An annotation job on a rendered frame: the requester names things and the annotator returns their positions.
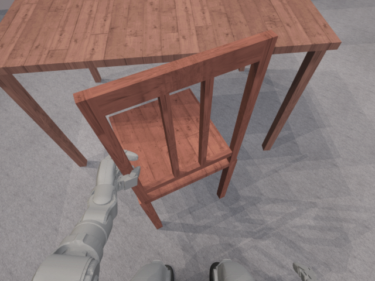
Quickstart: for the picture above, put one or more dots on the chair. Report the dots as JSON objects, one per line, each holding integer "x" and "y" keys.
{"x": 176, "y": 141}

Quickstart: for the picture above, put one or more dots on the right robot hand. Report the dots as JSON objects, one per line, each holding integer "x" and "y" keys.
{"x": 306, "y": 274}

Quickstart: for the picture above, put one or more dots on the left robot shin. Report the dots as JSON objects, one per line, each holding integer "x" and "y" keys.
{"x": 157, "y": 261}

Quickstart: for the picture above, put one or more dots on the left robot hand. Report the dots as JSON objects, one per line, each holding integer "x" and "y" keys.
{"x": 108, "y": 173}

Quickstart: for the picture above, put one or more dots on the left robot upper arm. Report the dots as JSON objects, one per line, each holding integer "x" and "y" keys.
{"x": 59, "y": 267}

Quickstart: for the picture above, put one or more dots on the left robot thigh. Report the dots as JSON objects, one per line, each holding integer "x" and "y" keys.
{"x": 152, "y": 272}

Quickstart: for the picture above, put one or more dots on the left robot forearm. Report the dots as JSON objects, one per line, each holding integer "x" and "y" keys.
{"x": 90, "y": 234}

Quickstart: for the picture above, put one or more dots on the table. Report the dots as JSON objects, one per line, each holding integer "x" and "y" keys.
{"x": 53, "y": 35}

